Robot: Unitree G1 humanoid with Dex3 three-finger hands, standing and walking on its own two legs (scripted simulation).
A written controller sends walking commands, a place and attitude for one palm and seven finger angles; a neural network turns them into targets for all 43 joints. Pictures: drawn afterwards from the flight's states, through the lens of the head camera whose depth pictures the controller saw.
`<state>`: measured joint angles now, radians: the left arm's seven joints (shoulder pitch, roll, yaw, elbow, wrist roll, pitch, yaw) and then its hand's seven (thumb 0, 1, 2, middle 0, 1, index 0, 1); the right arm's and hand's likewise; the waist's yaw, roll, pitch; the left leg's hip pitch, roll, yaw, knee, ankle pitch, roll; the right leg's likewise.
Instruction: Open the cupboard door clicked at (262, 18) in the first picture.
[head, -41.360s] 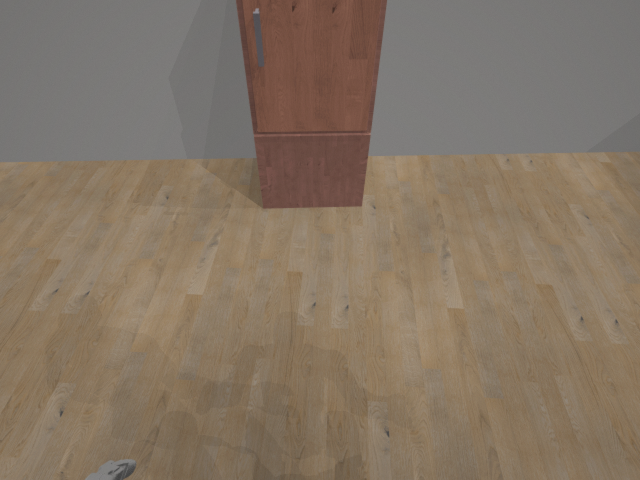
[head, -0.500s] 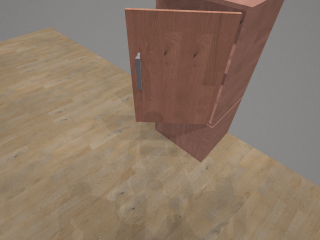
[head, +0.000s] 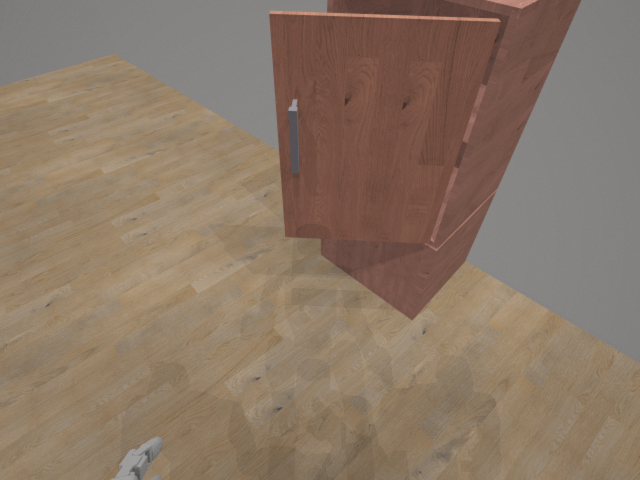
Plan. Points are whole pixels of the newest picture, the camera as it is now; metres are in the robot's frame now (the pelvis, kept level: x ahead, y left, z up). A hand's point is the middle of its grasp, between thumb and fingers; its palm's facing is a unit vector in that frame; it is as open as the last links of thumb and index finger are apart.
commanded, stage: raise the hand with hooked fingers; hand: left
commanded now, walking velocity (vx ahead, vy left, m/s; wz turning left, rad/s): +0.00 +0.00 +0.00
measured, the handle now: (295, 137) +0.80 +0.11 +0.01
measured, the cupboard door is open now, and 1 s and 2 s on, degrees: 41 41 41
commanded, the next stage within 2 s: move the hooked fingers beside the handle in 1.98 s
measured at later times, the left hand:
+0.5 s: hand (175, 431) +0.18 +0.19 -0.02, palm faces +0.11 -0.99 -0.10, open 9.8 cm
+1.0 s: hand (169, 380) +0.25 +0.22 -0.03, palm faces -0.03 -1.00 -0.03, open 12.7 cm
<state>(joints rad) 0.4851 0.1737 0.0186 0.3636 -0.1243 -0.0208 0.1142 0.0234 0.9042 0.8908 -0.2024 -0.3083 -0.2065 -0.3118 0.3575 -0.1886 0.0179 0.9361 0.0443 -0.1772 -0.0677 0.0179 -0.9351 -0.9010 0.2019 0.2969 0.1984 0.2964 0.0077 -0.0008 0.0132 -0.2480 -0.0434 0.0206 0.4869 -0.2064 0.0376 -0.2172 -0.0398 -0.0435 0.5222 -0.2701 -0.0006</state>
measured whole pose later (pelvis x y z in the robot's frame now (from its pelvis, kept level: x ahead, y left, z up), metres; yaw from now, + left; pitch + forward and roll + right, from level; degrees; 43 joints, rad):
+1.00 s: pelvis +0.01 -0.01 -0.07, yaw -1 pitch +14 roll -3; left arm 0.26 0.33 0.31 0.14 -0.36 -0.32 -0.42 0.00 -0.21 0.43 -0.28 -1.01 -0.28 -1.01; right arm 0.25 -0.27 -0.01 0.54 0.05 -0.19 -0.07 0.01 -0.91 -0.90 0.20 0.30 0.20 0.30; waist -0.01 0.01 -0.11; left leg -0.85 0.01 -0.02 1.10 -0.49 0.03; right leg -0.77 0.01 -0.07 1.04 -0.51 -0.01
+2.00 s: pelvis +0.01 -0.01 -0.05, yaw -1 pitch +10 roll -2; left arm -0.03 0.42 0.42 0.41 -0.37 -0.28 -0.50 -0.01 -0.50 0.30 -0.30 -1.20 -0.31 -1.20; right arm 0.27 -0.27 0.04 0.53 0.05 -0.15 -0.07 0.01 -0.91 -0.90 0.20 0.30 0.20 0.30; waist 0.00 0.02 -0.10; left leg -0.72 0.02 -0.01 0.96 -0.43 0.02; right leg -0.64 0.02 -0.06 0.91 -0.45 -0.02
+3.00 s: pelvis +0.01 +0.00 -0.07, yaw -4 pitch +23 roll -4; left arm -1.01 0.72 0.47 1.27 -0.08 -0.33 -0.34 -0.01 -0.50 0.30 -0.30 -1.20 -0.30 -1.20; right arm 0.41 -0.28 0.05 0.63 0.00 0.03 -0.04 0.00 -0.91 -0.90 0.20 0.30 0.20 0.30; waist -0.20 0.02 -0.09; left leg -1.02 0.05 -0.01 1.09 -0.47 0.03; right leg -0.94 0.05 -0.06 1.00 -0.46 -0.01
